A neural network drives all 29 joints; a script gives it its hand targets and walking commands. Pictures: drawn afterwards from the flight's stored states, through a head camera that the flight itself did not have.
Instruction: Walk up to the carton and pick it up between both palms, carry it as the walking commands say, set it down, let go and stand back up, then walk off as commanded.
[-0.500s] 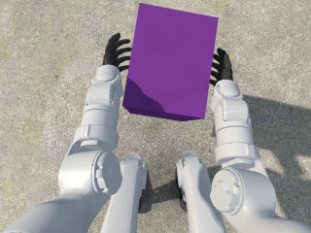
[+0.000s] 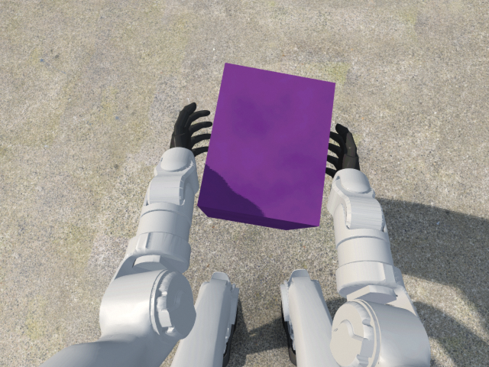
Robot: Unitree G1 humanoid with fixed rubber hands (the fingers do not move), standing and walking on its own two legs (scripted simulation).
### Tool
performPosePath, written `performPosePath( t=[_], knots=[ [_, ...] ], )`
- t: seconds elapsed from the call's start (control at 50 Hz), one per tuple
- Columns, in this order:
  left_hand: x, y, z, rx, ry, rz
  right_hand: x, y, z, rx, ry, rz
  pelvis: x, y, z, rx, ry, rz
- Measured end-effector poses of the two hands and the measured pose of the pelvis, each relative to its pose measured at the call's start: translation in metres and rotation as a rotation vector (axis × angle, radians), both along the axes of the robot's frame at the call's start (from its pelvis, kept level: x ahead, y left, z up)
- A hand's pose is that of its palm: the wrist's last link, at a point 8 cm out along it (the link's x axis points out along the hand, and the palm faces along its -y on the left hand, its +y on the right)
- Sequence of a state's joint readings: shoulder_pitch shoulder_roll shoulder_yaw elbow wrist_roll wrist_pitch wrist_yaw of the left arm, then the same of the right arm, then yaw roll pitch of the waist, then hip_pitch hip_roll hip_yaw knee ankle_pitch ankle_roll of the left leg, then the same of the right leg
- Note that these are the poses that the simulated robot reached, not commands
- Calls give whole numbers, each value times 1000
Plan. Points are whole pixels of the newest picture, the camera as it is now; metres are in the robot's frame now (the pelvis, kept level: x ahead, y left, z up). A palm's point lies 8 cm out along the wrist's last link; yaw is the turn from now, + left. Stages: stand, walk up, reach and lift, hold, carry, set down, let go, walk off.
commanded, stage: reach and lift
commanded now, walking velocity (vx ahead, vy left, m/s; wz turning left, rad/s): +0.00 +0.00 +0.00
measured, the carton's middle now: (261, 161) +0.47 -0.01 -0.12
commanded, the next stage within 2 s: none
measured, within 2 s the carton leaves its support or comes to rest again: neither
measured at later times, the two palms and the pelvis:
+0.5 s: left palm (169, 140) +0.44 +0.11 +0.04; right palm (361, 167) +0.40 -0.15 +0.01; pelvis +0.01 +0.00 +0.06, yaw +0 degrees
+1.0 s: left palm (155, 136) +0.42 +0.11 +0.10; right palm (387, 166) +0.38 -0.15 +0.08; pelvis +0.03 +0.00 +0.12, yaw +0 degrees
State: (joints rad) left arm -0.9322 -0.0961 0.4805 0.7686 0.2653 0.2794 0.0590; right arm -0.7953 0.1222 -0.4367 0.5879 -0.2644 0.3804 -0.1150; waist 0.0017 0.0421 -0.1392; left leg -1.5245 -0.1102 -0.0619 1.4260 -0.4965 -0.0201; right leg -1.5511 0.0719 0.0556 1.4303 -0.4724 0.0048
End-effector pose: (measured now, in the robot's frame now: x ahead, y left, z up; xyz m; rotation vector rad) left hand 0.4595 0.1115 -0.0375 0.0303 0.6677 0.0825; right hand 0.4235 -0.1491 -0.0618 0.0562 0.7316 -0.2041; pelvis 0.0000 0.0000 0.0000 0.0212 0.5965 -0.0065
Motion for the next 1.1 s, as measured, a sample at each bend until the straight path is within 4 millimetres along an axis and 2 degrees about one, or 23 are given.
performPosePath(
  t=[0.08, 0.22, 0.28, 0.44, 0.52, 0.72, 0.84, 0.92, 1.1],
  knots=[
    [-7, 1, 11, -25, -7, 18, -6, 1, 13, -7, -1, 3, 4, 0, 12, -1, -27, 0],
    [-12, -11, 35, -40, -13, -8, -18, -10, 38, -34, -5, -15, 8, -3, 31, -4, -66, -3],
    [-16, -15, 39, -39, 5, -13, -24, -13, 44, -36, 11, -18, 7, -5, 39, -8, -83, -5],
    [-16, -4, 70, -31, -50, 7, -17, -4, 71, -16, -40, -7, 6, -5, 53, -6, -122, -4],
    [-18, 0, 77, -19, -14, -2, -21, 0, 77, -19, -6, -5, 10, -3, 62, -9, -149, -2],
    [-33, -9, 101, -48, -4, -9, -41, -8, 106, -34, 6, -24, 25, -2, 92, -14, -198, 0],
    [-42, -5, 114, -28, -17, 14, -39, -5, 122, -27, -4, 0, 26, -1, 106, -7, -224, -10],
    [-40, -2, 125, -28, -21, 9, -40, -2, 131, -29, -7, 0, 26, -2, 114, -9, -252, -7],
    [-46, -8, 153, -33, -40, -4, -50, -7, 157, -26, -26, -19, 35, -4, 132, -11, -305, -5]
  ],
)
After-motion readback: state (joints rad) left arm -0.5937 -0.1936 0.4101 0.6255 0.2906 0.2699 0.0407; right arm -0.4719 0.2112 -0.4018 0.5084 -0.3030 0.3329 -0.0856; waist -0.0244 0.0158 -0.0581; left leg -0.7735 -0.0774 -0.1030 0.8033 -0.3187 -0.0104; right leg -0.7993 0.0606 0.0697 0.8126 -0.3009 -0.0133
